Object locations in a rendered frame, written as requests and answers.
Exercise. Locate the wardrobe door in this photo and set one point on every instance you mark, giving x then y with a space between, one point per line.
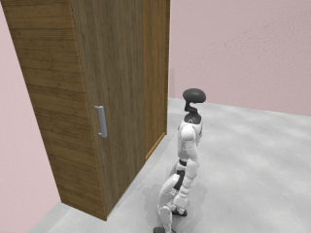
153 29
109 37

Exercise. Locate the robot left shin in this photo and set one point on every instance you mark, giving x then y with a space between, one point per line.
165 217

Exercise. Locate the humanoid robot head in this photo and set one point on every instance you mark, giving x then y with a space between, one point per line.
193 95

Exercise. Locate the robot left upper arm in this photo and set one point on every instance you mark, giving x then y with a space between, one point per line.
188 137

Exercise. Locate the handle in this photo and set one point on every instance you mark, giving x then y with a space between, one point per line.
102 121

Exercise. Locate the robot left forearm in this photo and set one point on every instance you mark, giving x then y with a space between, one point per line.
190 174

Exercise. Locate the left robot hand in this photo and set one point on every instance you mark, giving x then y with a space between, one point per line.
181 202

